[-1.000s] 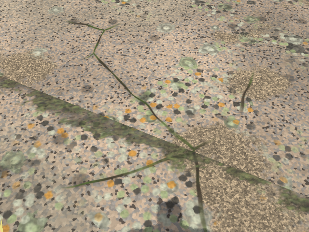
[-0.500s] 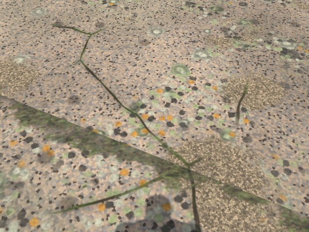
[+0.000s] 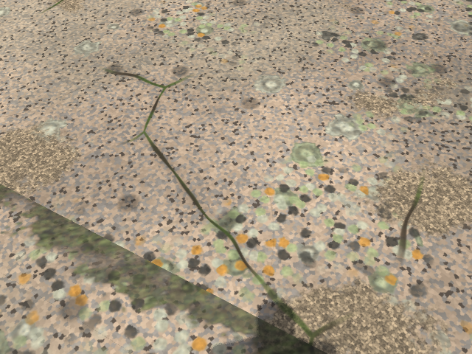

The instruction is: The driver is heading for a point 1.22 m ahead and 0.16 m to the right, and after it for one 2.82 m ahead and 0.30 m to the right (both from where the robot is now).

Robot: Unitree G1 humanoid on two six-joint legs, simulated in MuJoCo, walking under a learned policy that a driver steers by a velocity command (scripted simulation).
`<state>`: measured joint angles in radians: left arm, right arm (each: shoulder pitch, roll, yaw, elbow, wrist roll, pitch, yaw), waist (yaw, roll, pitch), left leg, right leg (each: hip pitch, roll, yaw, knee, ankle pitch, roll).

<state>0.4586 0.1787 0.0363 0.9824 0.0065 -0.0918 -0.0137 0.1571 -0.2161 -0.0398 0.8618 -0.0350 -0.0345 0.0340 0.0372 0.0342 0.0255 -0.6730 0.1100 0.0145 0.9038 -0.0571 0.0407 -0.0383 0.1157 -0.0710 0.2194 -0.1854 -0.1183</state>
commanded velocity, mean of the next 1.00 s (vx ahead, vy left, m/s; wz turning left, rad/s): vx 0.50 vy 0.00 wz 0.00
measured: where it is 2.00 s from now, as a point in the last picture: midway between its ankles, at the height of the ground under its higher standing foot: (262, 203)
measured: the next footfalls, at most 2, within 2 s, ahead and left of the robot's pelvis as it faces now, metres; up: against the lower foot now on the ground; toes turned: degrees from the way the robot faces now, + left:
left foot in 0.26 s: +0.32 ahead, +0.11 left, +0.00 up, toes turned +3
right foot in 0.80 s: +0.61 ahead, -0.08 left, -0.01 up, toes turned -5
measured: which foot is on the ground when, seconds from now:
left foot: up 0.00-0.24, down 0.26-0.84, up 0.86-1.00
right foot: down 0.00-0.26, up 0.28-0.78, down 0.80-1.00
